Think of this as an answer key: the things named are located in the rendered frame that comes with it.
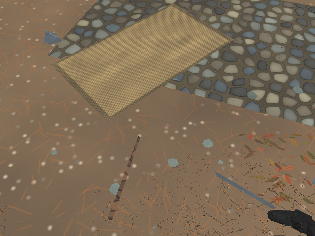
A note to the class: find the right robot hand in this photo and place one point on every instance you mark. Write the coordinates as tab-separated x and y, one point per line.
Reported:
297	219

